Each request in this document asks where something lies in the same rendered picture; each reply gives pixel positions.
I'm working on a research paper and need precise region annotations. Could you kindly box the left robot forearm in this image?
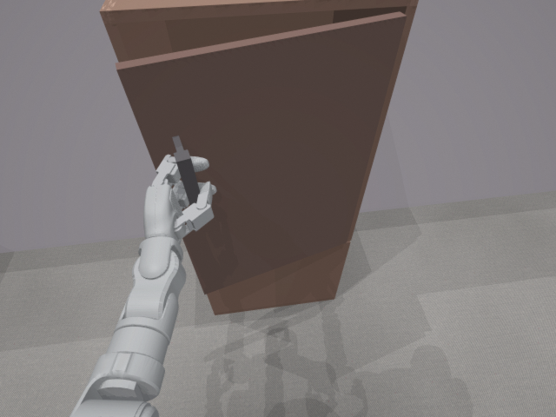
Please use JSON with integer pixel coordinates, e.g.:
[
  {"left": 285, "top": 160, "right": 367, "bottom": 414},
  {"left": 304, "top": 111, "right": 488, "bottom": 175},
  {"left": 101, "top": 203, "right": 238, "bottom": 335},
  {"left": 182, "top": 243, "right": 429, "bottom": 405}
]
[{"left": 69, "top": 236, "right": 186, "bottom": 417}]

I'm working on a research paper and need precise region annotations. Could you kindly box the left robot upper arm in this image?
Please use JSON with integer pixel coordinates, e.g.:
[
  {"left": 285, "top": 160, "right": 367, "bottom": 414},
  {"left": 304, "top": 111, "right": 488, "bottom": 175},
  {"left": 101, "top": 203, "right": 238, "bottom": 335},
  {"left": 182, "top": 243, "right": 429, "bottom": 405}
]
[{"left": 72, "top": 399, "right": 159, "bottom": 417}]

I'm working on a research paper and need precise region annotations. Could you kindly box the robot left hand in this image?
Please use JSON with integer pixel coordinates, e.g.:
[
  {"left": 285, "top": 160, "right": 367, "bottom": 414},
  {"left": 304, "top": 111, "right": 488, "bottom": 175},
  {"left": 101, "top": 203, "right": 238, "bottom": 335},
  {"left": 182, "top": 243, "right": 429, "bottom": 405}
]
[{"left": 143, "top": 155, "right": 217, "bottom": 244}]

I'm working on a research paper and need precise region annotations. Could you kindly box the handle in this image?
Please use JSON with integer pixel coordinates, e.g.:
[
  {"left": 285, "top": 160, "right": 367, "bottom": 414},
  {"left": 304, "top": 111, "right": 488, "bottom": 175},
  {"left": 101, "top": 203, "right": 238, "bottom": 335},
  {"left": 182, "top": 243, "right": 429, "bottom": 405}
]
[{"left": 172, "top": 136, "right": 200, "bottom": 205}]

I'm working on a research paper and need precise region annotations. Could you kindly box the cupboard door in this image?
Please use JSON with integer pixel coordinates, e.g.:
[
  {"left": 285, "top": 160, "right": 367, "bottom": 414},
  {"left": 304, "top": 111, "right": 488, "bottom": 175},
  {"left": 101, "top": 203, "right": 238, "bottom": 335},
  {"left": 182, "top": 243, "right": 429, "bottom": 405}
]
[{"left": 116, "top": 11, "right": 407, "bottom": 295}]

